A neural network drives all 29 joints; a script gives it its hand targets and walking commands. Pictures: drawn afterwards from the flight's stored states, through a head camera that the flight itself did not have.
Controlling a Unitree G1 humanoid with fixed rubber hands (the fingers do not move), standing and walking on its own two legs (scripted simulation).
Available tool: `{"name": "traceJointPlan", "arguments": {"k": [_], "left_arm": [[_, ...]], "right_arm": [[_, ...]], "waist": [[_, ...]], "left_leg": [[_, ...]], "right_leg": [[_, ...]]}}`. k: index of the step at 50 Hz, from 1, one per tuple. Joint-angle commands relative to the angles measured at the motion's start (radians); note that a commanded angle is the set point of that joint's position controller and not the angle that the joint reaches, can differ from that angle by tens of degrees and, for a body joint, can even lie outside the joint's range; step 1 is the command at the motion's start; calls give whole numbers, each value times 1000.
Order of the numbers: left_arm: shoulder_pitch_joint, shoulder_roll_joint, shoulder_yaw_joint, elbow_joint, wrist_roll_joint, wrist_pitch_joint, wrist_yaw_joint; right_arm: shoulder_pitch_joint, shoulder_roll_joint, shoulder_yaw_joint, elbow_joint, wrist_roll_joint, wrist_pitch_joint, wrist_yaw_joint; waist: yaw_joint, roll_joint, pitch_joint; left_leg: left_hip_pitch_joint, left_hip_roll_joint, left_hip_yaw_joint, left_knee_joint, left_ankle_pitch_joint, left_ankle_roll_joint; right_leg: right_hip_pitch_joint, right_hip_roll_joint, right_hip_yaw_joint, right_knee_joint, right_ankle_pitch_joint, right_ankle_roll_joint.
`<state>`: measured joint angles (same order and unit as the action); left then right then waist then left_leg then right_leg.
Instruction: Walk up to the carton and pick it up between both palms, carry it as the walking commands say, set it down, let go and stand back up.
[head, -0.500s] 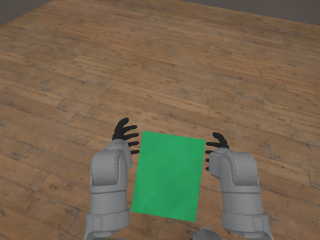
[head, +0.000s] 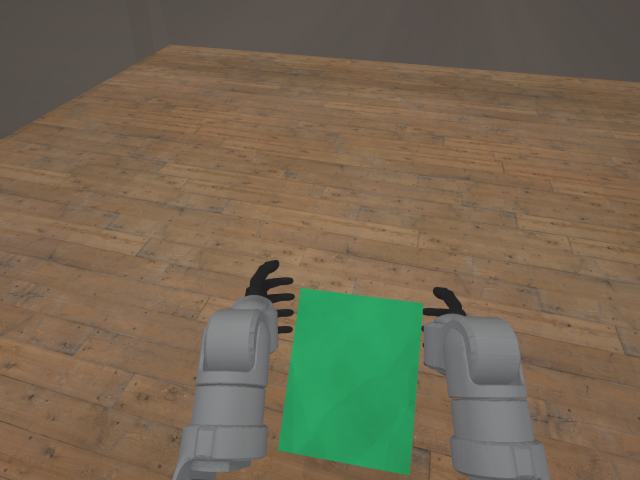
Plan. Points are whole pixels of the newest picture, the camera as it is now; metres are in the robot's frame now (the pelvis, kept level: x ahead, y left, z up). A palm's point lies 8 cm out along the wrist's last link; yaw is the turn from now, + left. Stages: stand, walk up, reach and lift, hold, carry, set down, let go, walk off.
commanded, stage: carry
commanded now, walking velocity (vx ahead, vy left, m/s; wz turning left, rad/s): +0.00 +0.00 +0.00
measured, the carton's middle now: (354, 365) +0.32 -0.04 -0.07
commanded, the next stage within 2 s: none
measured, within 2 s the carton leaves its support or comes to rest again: neither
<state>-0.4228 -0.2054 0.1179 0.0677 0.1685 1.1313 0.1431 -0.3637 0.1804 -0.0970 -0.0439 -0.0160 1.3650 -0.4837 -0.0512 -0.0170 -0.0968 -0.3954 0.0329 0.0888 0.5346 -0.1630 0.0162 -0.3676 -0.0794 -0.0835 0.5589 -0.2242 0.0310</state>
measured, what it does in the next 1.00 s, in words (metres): walks backwards: right foot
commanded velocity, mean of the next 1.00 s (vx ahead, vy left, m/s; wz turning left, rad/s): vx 0.00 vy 0.00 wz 0.00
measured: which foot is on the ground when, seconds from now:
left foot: down 0.00-0.90, up 0.92-1.00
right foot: down 0.00-0.62, up 0.64-0.82, down 0.84-1.00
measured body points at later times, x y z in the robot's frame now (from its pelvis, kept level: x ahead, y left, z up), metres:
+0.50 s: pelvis -0.07 +0.00 +0.00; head -0.10 -0.01 +0.45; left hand +0.25 +0.13 +0.09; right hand +0.23 -0.12 +0.05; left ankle +0.06 +0.12 -0.72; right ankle +0.05 -0.14 -0.73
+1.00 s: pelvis -0.11 +0.00 +0.00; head -0.15 -0.01 +0.45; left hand +0.21 +0.11 +0.08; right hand +0.18 -0.14 +0.05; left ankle -0.01 +0.12 -0.71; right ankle -0.16 -0.07 -0.73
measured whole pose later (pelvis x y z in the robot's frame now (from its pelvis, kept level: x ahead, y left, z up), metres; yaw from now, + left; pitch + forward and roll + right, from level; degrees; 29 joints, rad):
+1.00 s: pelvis -0.11 +0.00 +0.00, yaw -3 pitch +2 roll +0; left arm -0.33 -0.17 0.15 0.10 0.16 1.01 0.11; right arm -0.28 0.15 -0.05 0.06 -0.13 1.13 -0.19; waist 0.01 0.03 -0.15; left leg -0.50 0.04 0.02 0.64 -0.21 0.01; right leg -0.20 0.03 -0.11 0.51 -0.35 -0.06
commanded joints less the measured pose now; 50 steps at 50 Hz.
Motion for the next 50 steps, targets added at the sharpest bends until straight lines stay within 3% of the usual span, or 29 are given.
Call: {"name": "traceJointPlan", "arguments": {"k": [1,6,9,10,12,15,18,20,22,25,28,29,30,31,32,33,34,36,37,39,40,41,43,44,45,47,48,49,50], "left_arm": [[-373,-1110,-510,-20,-403,43,-247],[-451,-1090,-422,124,-355,-29,-256],[-453,-1109,-419,170,-353,-59,-264],[-457,-1147,-501,50,-418,-48,-263],[-390,-1149,-486,125,-391,-35,-268],[-275,-1137,-499,114,-390,-15,-270],[-204,-1121,-478,135,-369,-9,-278],[-161,-1100,-448,179,-336,-12,-287],[-116,-1073,-413,209,-310,-31,-297],[-179,-1057,-415,158,-307,-49,-299],[-223,-1021,-424,111,-303,-53,-288],[-194,-1012,-401,149,-281,-58,-287],[-186,-991,-386,161,-261,-68,-284],[-177,-993,-404,133,-266,-74,-280],[-217,-1012,-450,51,-304,-71,-270],[-221,-1026,-470,11,-336,-62,-261],[-236,-1037,-475,-6,-349,-63,-252],[-226,-1026,-406,125,-280,-106,-232],[-213,-1000,-379,157,-242,-145,-226],[-299,-1063,-548,-127,-391,-142,-216],[-368,-1089,-580,-204,-432,-125,-216],[-393,-1083,-569,-206,-430,-115,-221],[-333,-1047,-576,-147,-435,-89,-246],[-160,-1015,-447,125,-306,-99,-268],[-116,-1024,-426,164,-295,-117,-278],[-185,-987,-456,110,-304,-86,-297],[-173,-980,-451,120,-304,-95,-309],[-208,-1005,-545,-34,-397,-91,-306],[-218,-1023,-558,-54,-423,-80,-298]], "right_arm": [[-847,1037,553,-135,397,-138,615],[-777,1007,370,61,242,-236,601],[-811,998,370,19,203,-293,580],[-841,1019,460,-130,261,-288,569],[-856,996,473,-149,247,-285,556],[-796,972,536,-235,258,-272,543],[-747,969,560,-252,258,-262,537],[-726,978,559,-228,240,-263,542],[-718,971,564,-207,237,-280,550],[-789,976,596,-225,262,-293,559],[-799,979,601,-202,281,-296,567],[-784,975,592,-170,271,-302,570],[-748,969,579,-130,257,-315,575],[-752,956,602,-162,270,-326,580],[-798,966,647,-236,307,-321,584],[-842,975,669,-281,341,-307,587],[-843,962,643,-275,343,-291,590],[-720,924,502,-57,252,-314,600],[-629,936,453,38,209,-352,607],[-592,1042,610,-196,330,-356,607],[-659,1039,615,-290,352,-348,597],[-704,1020,597,-310,337,-353,583],[-596,972,594,-245,286,-340,555],[-530,949,513,-66,175,-325,558],[-578,930,543,-101,183,-324,567],[-569,945,555,-64,200,-335,575],[-537,958,559,-69,186,-353,578],[-600,960,649,-265,269,-344,575],[-657,963,671,-320,299,-328,573]], "waist": [[68,153,-259],[52,199,-312],[54,164,-307],[54,172,-295],[55,161,-295],[50,59,-282],[35,-73,-269],[33,-133,-258],[42,-167,-267],[44,-216,-234],[27,-224,-207],[24,-182,-213],[23,-66,-194],[29,175,-163],[47,337,-154],[77,361,-128],[88,369,-151],[84,303,-283],[74,290,-330],[36,287,-407],[39,255,-450],[43,207,-459],[14,71,-363],[26,-204,-277],[30,-271,-160],[41,-80,-131],[29,-74,-132],[33,-89,-146],[46,-108,-191]], "left_leg": [[21,185,-254,-294,-451,-2],[100,179,-124,-252,-407,3],[86,187,-100,-262,-455,2],[78,184,-86,-268,-478,-4],[107,191,-73,-271,-486,-9],[168,184,-42,-216,-419,-14],[259,142,-23,-119,-302,-28],[281,100,7,-49,-194,-29],[262,63,41,14,-129,-30],[268,9,71,162,-180,-36],[246,-13,63,223,-199,-16],[221,-4,30,188,-217,-6],[129,27,-39,60,-296,5],[-102,150,-266,-267,-567,32],[-321,274,-512,-496,-777,56],[-438,290,-459,-562,-797,36],[-406,233,-304,-546,-637,-11],[16,131,-137,-395,-382,-91],[204,120,-118,-328,-278,-80],[487,205,-236,-230,-102,33],[572,207,-238,-176,-15,57],[575,184,-203,-123,122,58],[244,138,-171,-74,29,22],[26,38,-76,-16,-160,-31],[100,52,-122,224,-108,-29],[-26,7,-86,167,-126,-22],[-76,6,-93,181,-102,-3],[-69,20,-98,119,-61,15],[-60,14,-72,45,-19,17]], "right_leg": [[119,-4,-17,17,-159,4],[60,13,-46,17,-81,1],[59,20,-61,2,-77,0],[49,14,-58,1,-77,2],[12,15,-61,-9,-107,-1],[-46,-1,-37,-77,-126,-1],[-165,-50,84,-228,-312,-12],[-181,-70,128,-280,-321,-14],[-147,-73,110,-274,-288,-25],[-246,-104,110,-321,-458,-51],[-288,-128,30,-299,-530,-30],[-259,-109,-13,-220,-510,-15],[-191,-69,-64,-94,-467,1],[-34,33,-129,190,-353,17],[97,119,-78,548,-242,28],[182,105,-47,636,-187,15],[181,110,-32,681,-185,4],[-5,95,-44,494,-180,-30],[-68,105,-58,368,-254,-29],[-129,84,0,80,-469,-27],[-77,92,-4,-91,-396,-27],[18,87,0,-242,-214,-25],[206,-10,137,-325,-192,-37],[109,-175,403,-326,-410,-151],[-170,-263,502,-363,-571,-265],[17,-166,170,-326,-184,-167],[104,-140,84,-231,114,-135],[168,-137,73,-124,494,-119],[253,-124,78,-61,720,-106]]}}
